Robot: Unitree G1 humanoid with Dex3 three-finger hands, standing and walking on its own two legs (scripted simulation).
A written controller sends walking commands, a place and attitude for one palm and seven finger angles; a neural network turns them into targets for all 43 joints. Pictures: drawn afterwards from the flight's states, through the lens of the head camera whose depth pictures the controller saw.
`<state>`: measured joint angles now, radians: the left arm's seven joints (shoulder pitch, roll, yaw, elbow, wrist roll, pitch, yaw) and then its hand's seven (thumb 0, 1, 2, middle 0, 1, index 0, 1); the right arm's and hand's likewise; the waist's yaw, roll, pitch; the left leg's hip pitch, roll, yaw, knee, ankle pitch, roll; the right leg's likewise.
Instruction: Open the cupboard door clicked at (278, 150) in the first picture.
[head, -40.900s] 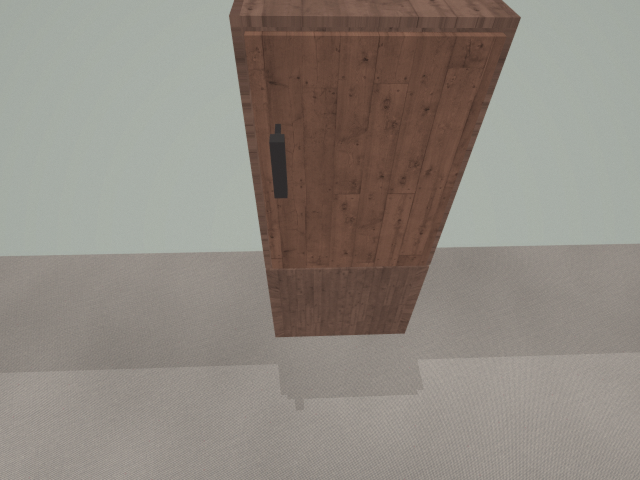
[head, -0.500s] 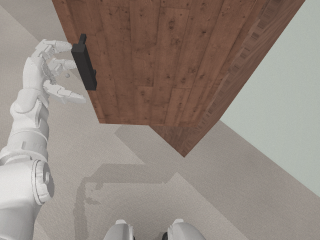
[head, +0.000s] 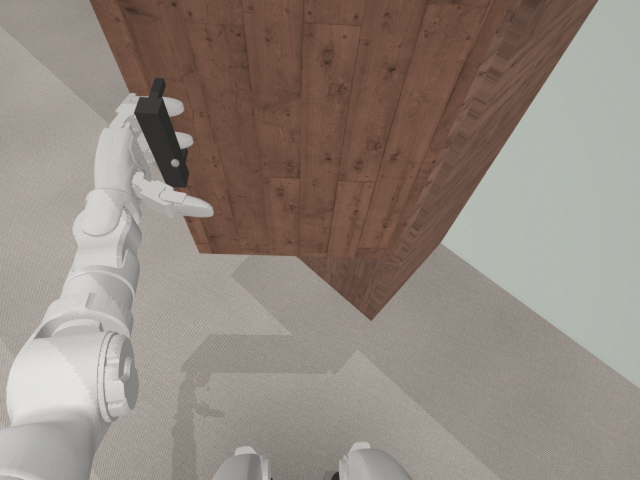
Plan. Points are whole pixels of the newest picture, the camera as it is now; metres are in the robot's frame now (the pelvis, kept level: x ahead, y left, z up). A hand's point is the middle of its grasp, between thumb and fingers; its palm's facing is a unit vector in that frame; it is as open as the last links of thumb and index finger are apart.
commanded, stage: slide the fingers in behind the handle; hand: left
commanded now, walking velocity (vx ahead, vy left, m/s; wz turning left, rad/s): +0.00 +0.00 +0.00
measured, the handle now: (168, 134) +0.54 +0.17 +0.08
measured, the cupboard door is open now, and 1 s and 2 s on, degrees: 43 42 75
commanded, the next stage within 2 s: close the thumb around the handle in 0.34 s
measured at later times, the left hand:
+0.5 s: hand (164, 166) +0.48 +0.16 +0.09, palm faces -0.05 -1.00 +0.00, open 13.9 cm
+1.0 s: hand (169, 164) +0.49 +0.16 +0.08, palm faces -0.08 -1.00 -0.01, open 6.7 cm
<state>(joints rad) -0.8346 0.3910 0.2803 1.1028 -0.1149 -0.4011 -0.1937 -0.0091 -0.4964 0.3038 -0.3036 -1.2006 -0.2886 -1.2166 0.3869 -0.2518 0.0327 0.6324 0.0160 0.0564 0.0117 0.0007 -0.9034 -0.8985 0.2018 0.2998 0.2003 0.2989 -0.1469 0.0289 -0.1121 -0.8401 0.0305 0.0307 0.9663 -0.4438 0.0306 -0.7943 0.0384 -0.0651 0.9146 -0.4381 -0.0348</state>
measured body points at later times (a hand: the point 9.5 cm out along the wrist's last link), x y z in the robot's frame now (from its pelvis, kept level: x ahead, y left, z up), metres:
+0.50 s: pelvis -0.01 -0.01 +0.00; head +0.10 +0.01 +0.44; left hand +0.48 +0.22 +0.09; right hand +0.02 -0.28 -0.11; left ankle +0.01 +0.10 -0.68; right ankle +0.00 -0.10 -0.68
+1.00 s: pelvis +0.00 +0.00 +0.00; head +0.10 +0.02 +0.44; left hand +0.48 +0.21 +0.09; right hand +0.01 -0.26 -0.11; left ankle +0.01 +0.10 -0.68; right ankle +0.00 -0.10 -0.68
